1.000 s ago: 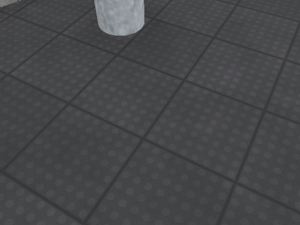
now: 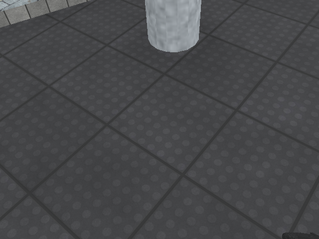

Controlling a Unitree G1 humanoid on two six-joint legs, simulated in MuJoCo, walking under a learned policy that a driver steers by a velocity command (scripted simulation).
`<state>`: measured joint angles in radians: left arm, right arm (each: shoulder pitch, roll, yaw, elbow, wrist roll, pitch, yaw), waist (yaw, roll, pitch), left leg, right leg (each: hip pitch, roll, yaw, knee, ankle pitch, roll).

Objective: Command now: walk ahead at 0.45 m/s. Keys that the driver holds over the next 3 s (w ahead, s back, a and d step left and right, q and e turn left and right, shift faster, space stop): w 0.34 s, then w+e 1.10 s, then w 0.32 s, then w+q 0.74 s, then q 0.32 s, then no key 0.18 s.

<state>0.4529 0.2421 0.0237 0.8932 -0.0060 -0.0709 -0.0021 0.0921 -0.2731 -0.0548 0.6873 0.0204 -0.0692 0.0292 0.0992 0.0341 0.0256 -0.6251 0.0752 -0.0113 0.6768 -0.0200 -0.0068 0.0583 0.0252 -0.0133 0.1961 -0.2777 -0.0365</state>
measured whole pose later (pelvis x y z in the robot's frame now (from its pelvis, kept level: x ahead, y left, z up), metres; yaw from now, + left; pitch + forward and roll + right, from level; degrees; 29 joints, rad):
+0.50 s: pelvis +0.28 +0.06 +0.00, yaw -3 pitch +1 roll +2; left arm 0.15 0.30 0.05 0.77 -0.01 -0.07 -0.01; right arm 0.34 -0.27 -0.05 0.87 0.00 -0.10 0.02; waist -0.06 -0.05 0.02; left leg -0.02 -0.09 0.08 0.19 -0.19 0.06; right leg -0.70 -0.13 0.06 0.77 0.04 0.00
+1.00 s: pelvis +0.58 -0.02 +0.00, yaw -18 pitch +2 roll +0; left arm 0.33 0.29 0.06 0.70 -0.01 -0.05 0.00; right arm 0.09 -0.31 -0.04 0.72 -0.02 -0.10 0.00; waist 0.05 0.03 0.04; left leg -0.67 0.09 -0.10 0.77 -0.08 -0.06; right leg -0.18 0.12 0.10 0.33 -0.18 -0.08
